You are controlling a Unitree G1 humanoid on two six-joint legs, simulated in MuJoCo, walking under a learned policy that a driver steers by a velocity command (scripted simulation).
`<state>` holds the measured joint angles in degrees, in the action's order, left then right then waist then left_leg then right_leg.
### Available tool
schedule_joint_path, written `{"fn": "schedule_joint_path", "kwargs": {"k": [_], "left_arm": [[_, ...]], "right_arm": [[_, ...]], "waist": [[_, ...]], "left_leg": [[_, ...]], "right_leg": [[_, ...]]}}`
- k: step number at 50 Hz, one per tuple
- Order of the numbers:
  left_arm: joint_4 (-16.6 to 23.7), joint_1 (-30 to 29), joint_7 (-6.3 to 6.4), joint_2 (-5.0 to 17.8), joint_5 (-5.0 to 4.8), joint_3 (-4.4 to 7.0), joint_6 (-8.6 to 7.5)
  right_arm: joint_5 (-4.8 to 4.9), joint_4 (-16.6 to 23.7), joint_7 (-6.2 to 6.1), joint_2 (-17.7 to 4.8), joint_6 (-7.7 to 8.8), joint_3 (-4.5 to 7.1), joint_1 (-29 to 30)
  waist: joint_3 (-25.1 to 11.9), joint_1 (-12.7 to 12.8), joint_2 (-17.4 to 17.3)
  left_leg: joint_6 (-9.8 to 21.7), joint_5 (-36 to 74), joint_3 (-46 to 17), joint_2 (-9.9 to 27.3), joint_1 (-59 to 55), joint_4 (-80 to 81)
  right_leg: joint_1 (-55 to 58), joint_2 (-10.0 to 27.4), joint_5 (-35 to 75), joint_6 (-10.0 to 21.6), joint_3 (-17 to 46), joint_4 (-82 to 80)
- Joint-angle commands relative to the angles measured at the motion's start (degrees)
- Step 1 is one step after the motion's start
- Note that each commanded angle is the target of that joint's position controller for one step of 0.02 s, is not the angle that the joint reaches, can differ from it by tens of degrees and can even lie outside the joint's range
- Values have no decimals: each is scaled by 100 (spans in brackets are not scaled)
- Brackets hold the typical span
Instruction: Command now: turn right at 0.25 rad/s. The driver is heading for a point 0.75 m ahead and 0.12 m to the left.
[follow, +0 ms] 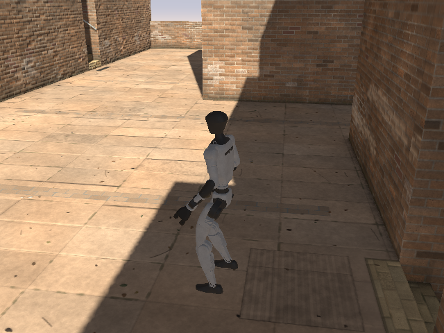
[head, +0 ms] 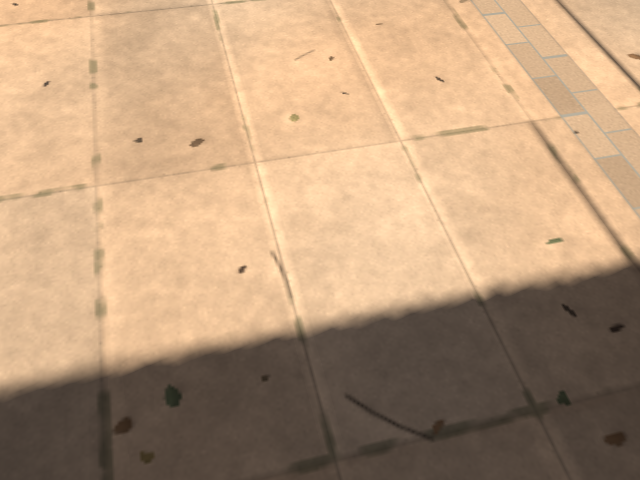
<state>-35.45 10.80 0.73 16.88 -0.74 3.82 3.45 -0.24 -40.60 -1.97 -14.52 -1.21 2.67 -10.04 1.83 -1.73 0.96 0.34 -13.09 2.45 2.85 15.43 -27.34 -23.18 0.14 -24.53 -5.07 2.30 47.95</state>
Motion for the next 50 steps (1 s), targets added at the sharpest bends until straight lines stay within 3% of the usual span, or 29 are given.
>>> {"fn": "schedule_joint_path", "kwargs": {"k": [1,3,4,5,6,7,9,11,12,15,17,18,19,21,23,26,28,29,30,31,32,33,34,35,38,42,44,47,50], "left_arm": [[379,27,-39,358,4,75,-94],[244,265,-50,395,53,77,-107],[305,342,-6,696,90,120,-98],[400,-28,32,1017,164,149,-68],[390,-135,-7,446,263,11,-142],[344,-361,-45,160,311,-92,-225],[252,-401,-57,285,271,-48,-333],[202,-249,-6,482,242,6,-327],[176,-150,29,586,234,47,-298],[156,-17,128,754,162,156,-237],[156,256,169,794,137,206,-266],[85,372,162,803,113,216,-337],[47,273,147,766,55,217,-413],[21,11,116,687,-21,220,-519],[9,-189,47,753,-19,263,-566],[-85,-210,-81,922,-84,330,-597],[-164,-211,-111,807,-116,297,-586],[-178,-157,-124,521,-15,197,-607],[168,-428,-117,49,183,45,-656],[406,-701,-106,274,10,65,-808],[404,-827,-152,626,-194,137,-916],[311,-712,-172,740,-170,163,-988],[175,-600,-148,724,-13,175,-1026],[125,-540,-146,748,98,206,-1036],[-24,-474,-198,589,120,185,-958],[-21,-966,-253,282,37,42,-892],[43,-1334,-324,208,-34,-14,-904],[137,-1715,-459,129,-20,-69,-966],[91,-1489,-565,284,13,-23,-1015]], "right_arm": [[115,226,28,-1115,41,291,35],[201,52,42,-941,76,220,-190],[42,43,81,-697,144,134,-372],[-165,135,149,-338,245,9,-491],[-140,155,113,-516,242,27,-66],[-59,97,125,-599,221,48,-25],[-68,-3,103,-668,152,57,72],[1,5,95,-958,116,126,23],[60,15,98,-957,115,142,30],[83,47,94,-847,84,171,-43],[119,156,133,-801,32,197,67],[165,255,162,-790,11,226,192],[203,293,174,-760,-7,239,215],[177,301,212,-697,14,222,202],[160,299,307,-564,72,158,137],[191,213,410,-627,128,172,-188],[179,-69,390,-748,135,260,-925],[218,-229,333,-1074,135,421,-1571],[186,-167,230,-1925,192,606,-2058],[93,120,323,-1929,380,526,-1887],[79,178,353,-1526,495,414,-1596],[95,225,355,-1231,547,321,-1354],[105,292,329,-1098,536,267,-1083],[80,341,292,-1038,522,230,-931],[48,341,180,-1026,531,203,-1019],[46,128,79,-968,524,167,-1243],[34,22,57,-992,537,163,-1370],[6,-156,20,-1006,504,156,-1468],[-22,-216,-29,-1109,446,191,-1383]], "waist": [[-634,36,-1208],[-578,183,-979],[-888,64,-230],[-847,-248,1156],[-890,111,1055],[-697,0,822],[-461,82,832],[-124,140,633],[-38,166,550],[-46,239,698],[-159,519,845],[-3,536,657],[196,449,527],[264,346,427],[74,278,420],[-151,139,417],[-285,-193,205],[-448,-455,-338],[-434,-519,-2114],[-694,-534,-1617],[-253,-446,-1030],[7,-268,-790],[112,-111,-459],[135,2,-498],[-24,74,-490],[67,-125,-578],[212,-290,-638],[439,-393,-511],[119,-218,-611]], "left_leg": [[1252,2433,-1058,1207,-820,401],[798,1981,-874,972,-336,125],[301,960,-546,626,228,-441],[-191,-798,4,89,869,-747],[-349,-1302,-256,143,513,-750],[-355,-782,-297,188,218,-474],[-362,353,-298,131,76,-114],[-269,515,-345,90,215,-228],[-219,442,-307,18,384,-378],[-230,-303,-196,-95,873,-1102],[-173,-1794,-249,26,1644,-2668],[-110,-1898,-465,224,2172,-3225],[-72,-1797,-582,321,2505,-3316],[-48,-1409,-561,413,2498,-2920],[3,-1129,-289,391,1725,-2216],[110,-649,210,75,514,-1229],[235,-322,598,-357,-734,-628],[460,-495,223,-352,-1609,-347],[1285,-1090,-2736,1191,-2338,731],[2152,-2452,-4994,1864,-2414,1746],[2068,-2604,-4617,1919,-2294,1857],[1829,-2226,-4007,1693,-2007,1737],[1604,-1524,-3428,1431,-1733,1620],[1455,-831,-2940,1177,-1491,1623],[1318,796,-2069,854,-1463,1721],[951,1939,-1080,537,-1316,1783],[826,1756,-859,521,-1189,1950],[695,2553,-572,578,-1238,1792],[570,4160,-410,701,-1759,1123]], "right_leg": [[448,-130,457,195,-375,-1422],[1473,-140,1803,523,-306,-2943],[2331,584,2988,733,585,-2837],[2277,1490,4074,1344,1387,-2531],[1605,1633,3194,1777,1417,-2737],[1403,1273,2445,1572,1082,-2781],[1319,768,1585,1051,602,-2703],[1105,698,1298,932,521,-2787],[1173,777,1279,976,546,-2783],[1343,1323,1837,1423,805,-2818],[1590,1995,576,1932,1467,-3294],[1692,2270,-155,2061,1789,-3549],[1761,2276,-565,2024,1818,-3715],[1906,2042,-370,1799,1316,-3829],[1695,1732,202,1600,558,-3781],[1314,1537,325,1482,-106,-3444],[636,1339,69,1255,-553,-2561],[86,1046,375,975,-1002,-1204],[-1676,253,-749,364,-1359,1442],[-2758,-208,-1039,375,-33,2370],[-3157,163,-566,536,227,2540],[-3058,368,34,667,219,2268],[-2807,519,515,672,213,1915],[-2472,573,888,638,211,1511],[-2128,410,1758,427,-15,837],[-1799,311,2881,302,-280,-467],[-1557,273,3316,352,-409,-1025],[-1261,127,3586,520,-547,-1699],[-896,-178,3186,799,-620,-1907]]}}
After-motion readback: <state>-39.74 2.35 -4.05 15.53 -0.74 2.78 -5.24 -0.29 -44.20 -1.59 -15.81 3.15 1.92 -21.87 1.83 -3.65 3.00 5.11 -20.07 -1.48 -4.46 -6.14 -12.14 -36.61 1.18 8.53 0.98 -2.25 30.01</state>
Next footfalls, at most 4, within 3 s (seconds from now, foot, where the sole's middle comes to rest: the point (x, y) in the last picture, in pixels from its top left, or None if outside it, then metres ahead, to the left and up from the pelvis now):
0.08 right None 0.03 -0.14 -0.78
0.58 left None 0.07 0.14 -0.78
1.08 right None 0.46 0.09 -0.78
1.50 left None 0.46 0.32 -0.78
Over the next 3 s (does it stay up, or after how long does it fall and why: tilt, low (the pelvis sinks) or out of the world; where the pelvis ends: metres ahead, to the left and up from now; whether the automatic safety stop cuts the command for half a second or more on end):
stays up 0.74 0.00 -0.01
